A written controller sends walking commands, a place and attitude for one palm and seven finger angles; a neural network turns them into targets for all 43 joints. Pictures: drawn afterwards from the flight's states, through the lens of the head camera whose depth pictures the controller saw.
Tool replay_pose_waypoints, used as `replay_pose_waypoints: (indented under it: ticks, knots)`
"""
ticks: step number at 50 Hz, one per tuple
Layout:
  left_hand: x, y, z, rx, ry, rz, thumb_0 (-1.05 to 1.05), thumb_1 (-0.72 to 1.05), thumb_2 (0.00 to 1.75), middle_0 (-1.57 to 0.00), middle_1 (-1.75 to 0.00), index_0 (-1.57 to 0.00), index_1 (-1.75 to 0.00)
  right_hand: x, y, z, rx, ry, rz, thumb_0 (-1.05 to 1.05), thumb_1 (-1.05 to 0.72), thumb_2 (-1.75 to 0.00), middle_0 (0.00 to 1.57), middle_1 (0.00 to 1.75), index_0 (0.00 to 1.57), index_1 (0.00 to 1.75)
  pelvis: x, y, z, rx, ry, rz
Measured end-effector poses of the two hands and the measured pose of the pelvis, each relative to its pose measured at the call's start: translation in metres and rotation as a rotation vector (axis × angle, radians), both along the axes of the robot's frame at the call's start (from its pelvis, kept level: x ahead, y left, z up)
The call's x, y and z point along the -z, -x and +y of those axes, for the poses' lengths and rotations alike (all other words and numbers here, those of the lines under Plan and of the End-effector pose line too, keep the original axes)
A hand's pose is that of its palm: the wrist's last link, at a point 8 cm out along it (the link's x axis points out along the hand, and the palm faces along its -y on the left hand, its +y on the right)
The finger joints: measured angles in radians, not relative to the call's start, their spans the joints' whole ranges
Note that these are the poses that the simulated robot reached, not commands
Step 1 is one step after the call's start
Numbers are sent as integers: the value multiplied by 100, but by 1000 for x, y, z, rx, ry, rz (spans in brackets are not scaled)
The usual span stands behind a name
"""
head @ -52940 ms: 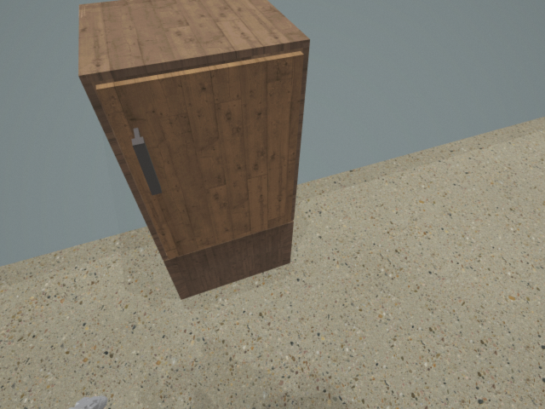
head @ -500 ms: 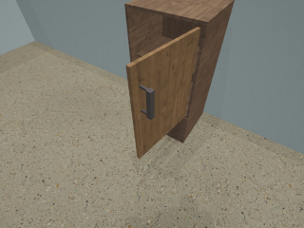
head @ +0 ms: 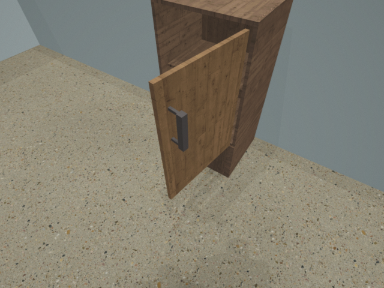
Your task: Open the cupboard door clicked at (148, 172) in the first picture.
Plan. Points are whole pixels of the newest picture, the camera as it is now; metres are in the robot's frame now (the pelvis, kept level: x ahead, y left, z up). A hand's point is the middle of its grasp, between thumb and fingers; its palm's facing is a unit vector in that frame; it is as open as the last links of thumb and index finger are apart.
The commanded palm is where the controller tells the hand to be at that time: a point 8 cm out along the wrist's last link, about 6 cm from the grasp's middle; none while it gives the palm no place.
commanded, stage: look to check the result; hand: left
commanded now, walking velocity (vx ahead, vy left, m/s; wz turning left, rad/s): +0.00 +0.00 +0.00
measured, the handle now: (177, 129) +0.55 +0.08 -0.02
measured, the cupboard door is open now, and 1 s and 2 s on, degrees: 81 81 81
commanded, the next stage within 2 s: stand and wait in 0.28 s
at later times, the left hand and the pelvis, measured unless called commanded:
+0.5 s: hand out of the picture -0.02 +0.13 -0.18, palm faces +0.07 -0.98 -0.17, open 7.4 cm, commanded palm none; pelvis +0.01 -0.02 +0.00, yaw +0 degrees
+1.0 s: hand out of the picture -0.02 +0.13 -0.18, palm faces +0.08 -0.98 -0.17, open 7.4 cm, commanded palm none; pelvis +0.02 -0.02 +0.00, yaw +0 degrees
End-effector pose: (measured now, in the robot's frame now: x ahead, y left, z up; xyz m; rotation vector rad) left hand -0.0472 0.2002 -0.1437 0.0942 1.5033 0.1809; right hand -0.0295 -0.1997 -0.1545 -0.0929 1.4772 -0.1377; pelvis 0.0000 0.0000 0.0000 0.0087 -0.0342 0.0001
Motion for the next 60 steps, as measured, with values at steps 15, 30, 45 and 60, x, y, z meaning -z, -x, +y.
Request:
replay_pose_waypoints:
  ticks: [15, 30, 45, 60]
  knots:
    - [1, -15, -15, -4, 3, -27, 0, 91, 89, -20, -30, -20, -30, 0, -21, -18, -14, 13, -25, 1, -91, -89, 20, 30, 20, 30, 1, -9, -13, -3, -5, -3]
    - [2, -20, -23, -10, -5, -17, 0, 91, 89, -20, -30, -20, -30, 1, -21, -25, -9, 9, 0, 1, -91, -89, 20, 30, 20, 30, 1, -17, -23, -3, -8, -3]
    - [3, -20, -26, -17, 6, 0, 0, 91, 89, -20, -30, -20, -30, 0, -28, -26, -10, 21, 0, 1, -91, -89, 20, 30, 20, 30, 2, -22, -23, -2, -8, -3]
    - [3, -28, -19, -11, 3, -6, 0, 91, 89, -20, -30, -20, -30, -1, -34, -22, -14, 23, -5, 1, -91, -89, 20, 30, 20, 30, 1, -26, -18, -1, -10, 3]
